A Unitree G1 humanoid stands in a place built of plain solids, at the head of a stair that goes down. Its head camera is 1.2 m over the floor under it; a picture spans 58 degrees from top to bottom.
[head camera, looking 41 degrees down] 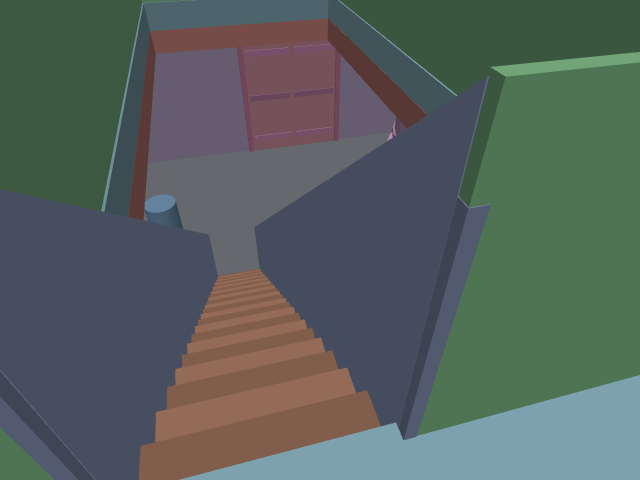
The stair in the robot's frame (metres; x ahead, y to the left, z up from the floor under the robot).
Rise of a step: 0.17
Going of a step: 0.21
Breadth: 0.83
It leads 15 degrees to the left of straight ahead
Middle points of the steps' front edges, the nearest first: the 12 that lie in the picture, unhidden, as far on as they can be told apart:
0.50 0.15 0.00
0.70 0.20 -0.17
0.90 0.25 -0.35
1.10 0.31 -0.52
1.30 0.36 -0.70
1.50 0.41 -0.87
1.70 0.46 -1.05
1.90 0.52 -1.22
2.11 0.57 -1.40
2.31 0.62 -1.57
2.51 0.67 -1.75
2.71 0.73 -1.92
